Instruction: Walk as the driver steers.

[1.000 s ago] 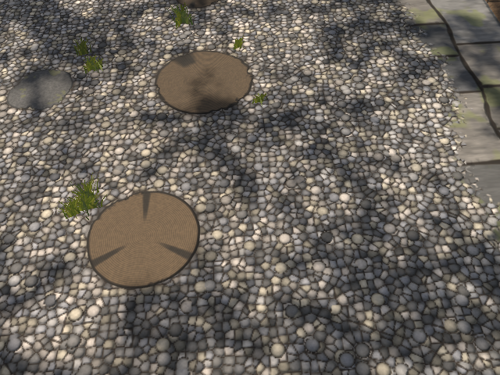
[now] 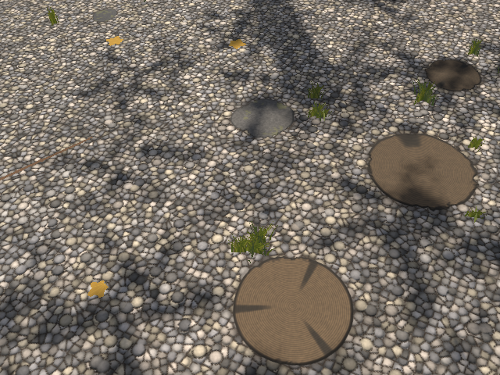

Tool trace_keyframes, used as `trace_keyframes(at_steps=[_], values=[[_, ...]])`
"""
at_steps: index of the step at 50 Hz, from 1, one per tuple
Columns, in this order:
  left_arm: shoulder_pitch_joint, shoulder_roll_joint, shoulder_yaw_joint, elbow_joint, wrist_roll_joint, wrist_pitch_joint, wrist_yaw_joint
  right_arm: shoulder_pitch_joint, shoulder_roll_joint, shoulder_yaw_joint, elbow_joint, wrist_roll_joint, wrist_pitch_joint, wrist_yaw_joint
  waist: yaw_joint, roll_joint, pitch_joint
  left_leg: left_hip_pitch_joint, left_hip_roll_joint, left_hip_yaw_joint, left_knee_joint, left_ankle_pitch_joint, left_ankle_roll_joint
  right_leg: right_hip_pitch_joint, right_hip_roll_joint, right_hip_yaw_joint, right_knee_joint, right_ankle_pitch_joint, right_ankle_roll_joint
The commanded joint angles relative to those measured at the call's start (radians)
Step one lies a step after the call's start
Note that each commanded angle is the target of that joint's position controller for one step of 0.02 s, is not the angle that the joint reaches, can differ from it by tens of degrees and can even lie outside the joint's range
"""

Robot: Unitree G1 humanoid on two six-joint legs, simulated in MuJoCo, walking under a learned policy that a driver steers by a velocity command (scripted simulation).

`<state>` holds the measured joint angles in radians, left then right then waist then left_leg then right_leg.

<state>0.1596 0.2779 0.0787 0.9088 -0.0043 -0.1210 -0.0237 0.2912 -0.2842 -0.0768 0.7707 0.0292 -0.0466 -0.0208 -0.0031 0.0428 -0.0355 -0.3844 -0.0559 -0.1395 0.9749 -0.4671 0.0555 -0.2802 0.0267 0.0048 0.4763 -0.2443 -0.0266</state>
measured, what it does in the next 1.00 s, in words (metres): walks ahead: left foot, then right foot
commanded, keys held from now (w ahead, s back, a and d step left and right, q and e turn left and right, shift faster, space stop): w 0.48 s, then w+e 0.12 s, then e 0.40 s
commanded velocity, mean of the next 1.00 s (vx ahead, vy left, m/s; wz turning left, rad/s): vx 0.38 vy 0.00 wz -0.11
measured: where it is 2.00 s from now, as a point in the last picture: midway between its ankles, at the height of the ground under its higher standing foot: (311, 275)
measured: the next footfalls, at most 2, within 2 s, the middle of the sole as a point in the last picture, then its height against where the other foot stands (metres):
left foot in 0.36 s outside the picture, level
right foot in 0.86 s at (290, 343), level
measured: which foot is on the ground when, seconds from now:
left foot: up 0.00-0.34, down 0.36-0.86, up 0.88-1.00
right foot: down 0.00-0.38, up 0.40-0.84, down 0.86-1.00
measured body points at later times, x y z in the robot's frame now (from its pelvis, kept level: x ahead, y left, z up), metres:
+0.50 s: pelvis +0.25 +0.07 +0.00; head +0.28 +0.08 +0.45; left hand +0.29 +0.35 -0.14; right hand +0.42 -0.19 -0.10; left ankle +0.30 +0.16 -0.74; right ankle +0.18 -0.10 -0.65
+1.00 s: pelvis +0.48 +0.04 -0.01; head +0.53 +0.02 +0.43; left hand +0.68 +0.28 -0.10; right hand +0.56 -0.26 -0.13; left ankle +0.41 +0.19 -0.64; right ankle +0.57 -0.05 -0.74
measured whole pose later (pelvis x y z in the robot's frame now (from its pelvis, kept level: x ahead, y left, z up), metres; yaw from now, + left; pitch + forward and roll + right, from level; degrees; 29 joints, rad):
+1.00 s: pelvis +0.48 +0.04 -0.01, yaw -11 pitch +3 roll +1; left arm 0.13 0.30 0.07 0.70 0.00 -0.02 -0.02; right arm 0.16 -0.30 -0.05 0.74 0.00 -0.03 -0.03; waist 0.01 0.01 0.07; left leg -0.47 -0.01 -0.04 1.24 -0.51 -0.05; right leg -0.47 0.09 0.02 0.51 -0.09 -0.08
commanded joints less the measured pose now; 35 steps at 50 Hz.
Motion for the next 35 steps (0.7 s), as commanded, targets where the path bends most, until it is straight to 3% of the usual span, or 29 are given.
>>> trace_keyframes(at_steps=[1, 3, 5, 8, 10, 13, 15, 16, 17, 18, 19, 20, 21, 22, 23, 24, 25, 27, 31, 33, 35], values=[[0.076, 0.119, 0.019, -0.024, -0.001, 0.003, 0.005, -0.071, -0.111, -0.023, -0.097, -0.011, -0.036, 0.006, 0.045, -0.159, 0.095, -0.488, 0.109, -0.012, 0.15, 0.112, -0.001, 0.3, -0.316, 0.436, -0.289, -0.25, -0.172], [0.071, 0.107, 0.01, -0.024, 0.005, 0.005, 0.01, -0.101, -0.081, -0.015, -0.113, -0.018, -0.039, 0.016, 0.037, -0.161, 0.089, -0.416, 0.147, 0.039, 0.08, 0.199, -0.02, 0.231, -0.272, 0.317, -0.324, -0.071, -0.161], [0.1, 0.127, 0.012, -0.012, -0.002, 0.007, 0.016, -0.144, -0.056, -0.004, -0.137, -0.024, -0.039, 0.018, 0.049, -0.149, 0.085, -0.396, 0.158, 0.086, -0.008, 0.268, -0.048, 0.215, -0.253, 0.235, -0.342, 0.08, -0.172], [0.139, 0.152, 0.014, -0.002, -0.011, 0.016, 0.023, -0.227, -0.014, 0.018, -0.169, -0.019, -0.042, 0.026, 0.074, -0.139, 0.085, -0.306, 0.144, 0.133, -0.216, 0.387, -0.064, 0.185, -0.22, 0.125, -0.339, 0.224, -0.156], [0.175, 0.164, 0.013, 0.005, -0.017, 0.022, 0.022, -0.273, -0.011, 0.022, -0.182, -0.011, -0.043, 0.036, 0.091, -0.143, 0.088, -0.237, 0.122, 0.159, -0.32, 0.44, -0.064, 0.177, -0.218, 0.092, -0.333, 0.238, -0.148], [0.221, 0.173, 0.012, 0.021, -0.027, 0.034, 0.02, -0.32, -0.031, 0.019, -0.208, -0.002, -0.041, 0.05, 0.092, -0.149, 0.108, -0.199, 0.106, 0.157, -0.399, 0.439, -0.038, 0.231, -0.27, 0.102, -0.317, 0.272, -0.14], [0.221, 0.188, 0.016, 0.024, -0.028, 0.045, 0.023, -0.297, -0.062, 0.008, -0.211, -0.002, -0.042, 0.057, 0.054, -0.158, 0.096, -0.135, 0.087, 0.163, -0.441, 0.393, -0.004, 0.283, -0.293, 0.094, -0.262, 0.413, -0.123], [0.209, 0.199, 0.018, 0.022, -0.029, 0.05, 0.025, -0.23, -0.087, -0.006, -0.195, -0.007, -0.042, 0.055, 0.005, -0.16, 0.053, -0.025, 0.061, 0.183, -0.466, 0.385, 0.019, 0.29, -0.282, 0.064, -0.174, 0.584, -0.107], [0.21, 0.188, 0.013, 0.02, -0.027, 0.054, 0.026, -0.091, -0.126, -0.029, -0.15, -0.01, -0.039, 0.05, -0.067, -0.141, -0.033, 0.172, 0.034, 0.205, -0.486, 0.394, 0.049, 0.258, -0.241, 0.021, -0.007, 0.715, -0.085], [0.202, 0.158, -0.001, 0.0, -0.009, 0.052, 0.028, 0.082, -0.176, -0.05, -0.11, -0.016, -0.033, 0.038, -0.144, -0.097, -0.154, 0.457, 0.131, 0.107, -0.447, 0.393, 0.093, 0.089, -0.2, -0.009, 0.239, 0.579, -0.05], [0.307, 0.029, -0.042, -0.034, 0.004, 0.034, 0.021, 0.175, -0.29, -0.072, -0.093, -0.034, -0.027, 0.034, -0.106, 0.184, -0.321, 0.822, 0.417, -0.369, -0.504, 0.226, 0.25, -0.298, -0.042, -0.044, 0.66, 0.044, 0.018], [0.285, 0.083, -0.031, -0.016, -0.012, 0.009, 0.014, 0.196, -0.211, -0.049, -0.086, -0.027, -0.025, 0.039, -0.122, 0.2, -0.389, 0.809, 0.463, -0.616, -0.661, 0.124, 0.278, -0.404, -0.019, 0.098, 0.799, -0.318, 0.007], [0.195, 0.158, -0.007, -0.05, -0.042, 0.001, 0.009, 0.111, -0.166, -0.028, -0.09, -0.026, -0.029, 0.043, -0.104, 0.14, -0.201, 0.677, 0.424, -0.464, -0.675, 0.118, 0.224, -0.497, -0.078, 0.09, 0.853, -0.264, -0.009], [0.134, 0.15, -0.01, -0.064, -0.042, -0.001, 0.011, 0.036, -0.138, -0.018, -0.1, -0.024, -0.03, 0.043, -0.078, 0.077, -0.1, 0.524, 0.377, -0.324, -0.692, 0.196, 0.197, -0.485, -0.124, 0.063, 0.815, -0.173, -0.015], [0.113, 0.137, -0.008, -0.065, -0.025, 0.005, 0.015, -0.021, -0.11, -0.009, -0.101, -0.029, -0.032, 0.048, -0.044, 0.036, -0.03, 0.391, 0.332, -0.224, -0.725, 0.276, 0.183, -0.448, -0.153, 0.051, 0.751, -0.11, -0.01], [0.132, 0.124, -0.004, -0.059, -0.014, 0.018, 0.017, -0.058, -0.089, -0.003, -0.104, -0.036, -0.039, 0.05, -0.007, 0.048, 0.0, 0.296, 0.296, -0.156, -0.764, 0.32, 0.169, -0.385, -0.181, 0.06, 0.705, -0.057, -0.008], [0.159, 0.1, -0.008, -0.052, -0.017, 0.033, 0.016, -0.078, -0.09, -0.006, -0.099, -0.038, -0.045, 0.051, 0.017, 0.074, 0.003, 0.239, 0.292, -0.119, -0.798, 0.339, 0.176, -0.334, -0.189, 0.06, 0.685, -0.032, 0.001], [0.16, 0.075, -0.012, -0.05, -0.019, 0.057, 0.018, -0.084, -0.092, -0.01, -0.079, -0.035, -0.064, 0.05, 0.036, 0.056, 0.025, 0.195, 0.286, -0.038, -0.841, 0.399, 0.181, -0.335, -0.192, 0.061, 0.646, 0.021, 0.018], [0.05, 0.07, -0.008, -0.088, -0.013, 0.062, 0.015, -0.049, -0.105, -0.015, -0.037, -0.05, -0.073, 0.032, 0.015, 0.006, 0.078, 0.214, 0.272, 0.105, -0.862, 0.538, 0.154, -0.411, -0.162, 0.102, 0.449, 0.228, 0.032], [-0.001, 0.053, -0.015, -0.108, -0.003, 0.052, 0.005, -0.067, -0.116, -0.014, -0.032, -0.051, -0.07, 0.022, 0.005, 0.003, 0.089, 0.182, 0.236, 0.214, -0.843, 0.676, 0.121, -0.326, -0.127, 0.055, 0.287, 0.346, 0.03], [-0.076, 0.034, -0.025, -0.143, 0.004, 0.047, -0.009, -0.04, -0.13, -0.016, -0.014, -0.046, -0.064, 0.01, -0.027, -0.001, 0.088, 0.197, 0.245, 0.254, -0.821, 0.749, 0.11, -0.275, -0.104, 0.008, 0.199, 0.427, 0.027]])
Keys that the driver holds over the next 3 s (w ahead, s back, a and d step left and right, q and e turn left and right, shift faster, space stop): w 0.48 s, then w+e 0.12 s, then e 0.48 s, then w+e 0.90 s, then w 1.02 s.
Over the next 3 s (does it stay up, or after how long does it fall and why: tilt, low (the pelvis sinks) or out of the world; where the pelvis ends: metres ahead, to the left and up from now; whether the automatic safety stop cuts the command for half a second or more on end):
stays up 1.13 -0.59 0.01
